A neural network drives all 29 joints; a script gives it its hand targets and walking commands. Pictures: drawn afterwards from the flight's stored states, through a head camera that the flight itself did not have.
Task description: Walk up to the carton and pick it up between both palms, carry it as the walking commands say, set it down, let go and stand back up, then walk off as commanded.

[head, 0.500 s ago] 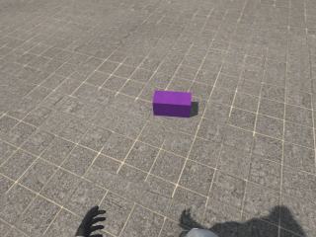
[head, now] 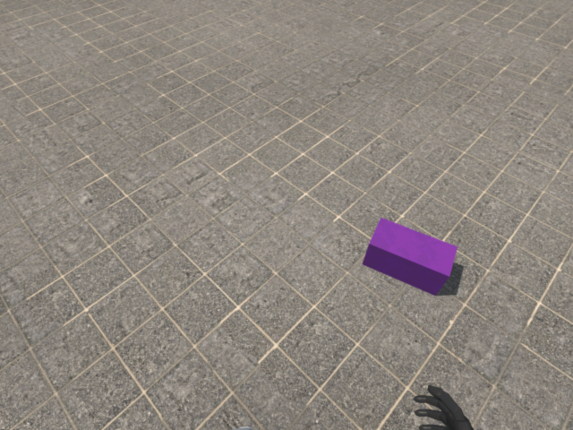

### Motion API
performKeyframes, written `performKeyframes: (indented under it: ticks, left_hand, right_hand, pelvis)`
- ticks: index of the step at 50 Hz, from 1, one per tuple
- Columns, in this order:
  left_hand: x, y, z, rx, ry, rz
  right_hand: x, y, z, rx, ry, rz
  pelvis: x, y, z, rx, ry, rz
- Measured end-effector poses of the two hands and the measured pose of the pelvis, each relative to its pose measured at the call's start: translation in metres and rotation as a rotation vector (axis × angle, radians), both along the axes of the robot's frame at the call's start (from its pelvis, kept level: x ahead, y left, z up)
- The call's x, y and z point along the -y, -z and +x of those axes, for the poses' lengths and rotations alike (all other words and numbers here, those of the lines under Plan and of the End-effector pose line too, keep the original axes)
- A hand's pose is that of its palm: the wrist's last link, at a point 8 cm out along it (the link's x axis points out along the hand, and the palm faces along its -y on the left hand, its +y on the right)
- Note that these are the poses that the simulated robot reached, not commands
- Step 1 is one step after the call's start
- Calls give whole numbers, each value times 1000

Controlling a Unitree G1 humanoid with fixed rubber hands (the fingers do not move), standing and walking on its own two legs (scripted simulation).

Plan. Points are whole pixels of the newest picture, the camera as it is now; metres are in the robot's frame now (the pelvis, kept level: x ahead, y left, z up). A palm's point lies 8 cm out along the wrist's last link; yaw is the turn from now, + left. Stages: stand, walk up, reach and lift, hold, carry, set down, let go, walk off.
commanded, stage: walk up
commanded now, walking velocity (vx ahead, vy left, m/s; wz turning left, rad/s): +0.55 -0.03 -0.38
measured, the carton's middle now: (407, 256) +0.82 -0.39 -0.68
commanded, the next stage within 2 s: none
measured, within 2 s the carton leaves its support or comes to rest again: neither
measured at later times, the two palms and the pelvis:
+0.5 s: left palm (233, 270) +0.42 +0.16 -0.14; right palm (537, 426) +0.18 -0.34 -0.14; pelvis +0.26 -0.08 -0.02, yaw -9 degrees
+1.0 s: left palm (253, 240) +0.47 +0.12 -0.11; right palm (527, 262) +0.44 -0.40 -0.10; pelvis +0.40 -0.13 +0.02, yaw -19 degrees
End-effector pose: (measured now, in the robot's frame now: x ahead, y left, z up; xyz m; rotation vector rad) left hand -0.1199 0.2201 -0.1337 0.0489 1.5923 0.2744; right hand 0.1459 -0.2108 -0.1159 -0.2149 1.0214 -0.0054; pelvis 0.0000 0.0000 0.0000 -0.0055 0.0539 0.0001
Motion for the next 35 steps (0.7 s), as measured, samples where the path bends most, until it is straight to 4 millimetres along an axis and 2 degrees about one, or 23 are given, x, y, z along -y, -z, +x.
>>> performKeyframes:
  ticks: [2,4,7,10,13,15,17,19,21,23,25,27,29,31,33,35]
  left_hand:
    - [-10,2,34,-7,29,-10]
    - [-22,-2,82,26,85,-15]
    - [-42,-5,178,158,183,-1]
    - [-53,-13,283,333,259,25]
    - [-44,-23,371,471,315,24]
    - [-30,-28,420,533,347,8]
    - [-11,-29,459,568,375,-13]
    - [11,-25,489,577,402,-34]
    - [31,-17,513,564,425,-46]
    - [48,-6,530,538,432,-39]
    - [59,7,538,503,418,-11]
    - [66,12,529,431,420,9]
    - [68,10,515,351,407,30]
    - [69,2,503,301,386,52]
    - [72,-6,494,260,385,62]
    - [78,-13,491,224,386,60]
  right_hand:
    - [-8,0,19,16,17,-10]
    - [-7,-5,21,19,76,-23]
    - [8,-14,-1,-44,185,-66]
    - [25,-20,-38,-179,272,-115]
    - [38,-24,-72,-329,339,-143]
    - [46,-26,-85,-414,370,-150]
    - [54,-25,-85,-474,389,-147]
    - [64,-19,-73,-504,398,-139]
    - [80,-8,-49,-501,402,-134]
    - [102,8,-15,-475,403,-133]
    - [129,26,31,-423,398,-131]
    - [156,32,93,-306,386,-137]
    - [172,23,161,-146,352,-133]
    - [180,8,221,-13,298,-120]
    - [184,-8,267,81,268,-100]
    - [184,-21,298,136,262,-79]
  pelvis:
    - [-9,0,23,1,17,16]
    - [-15,-7,45,16,52,-7]
    - [-14,-17,77,35,78,-34]
    - [-8,-22,105,57,78,-44]
    - [1,-23,131,70,75,-51]
    - [9,-21,149,73,75,-50]
    - [18,-17,168,72,79,-44]
    - [28,-12,189,68,89,-34]
    - [41,-3,212,62,101,-19]
    - [57,9,238,58,117,1]
    - [75,21,264,59,157,10]
    - [86,23,276,59,214,1]
    - [95,17,283,72,223,6]
    - [103,9,290,87,227,8]
    - [109,2,299,92,254,19]
    - [116,-4,310,97,276,28]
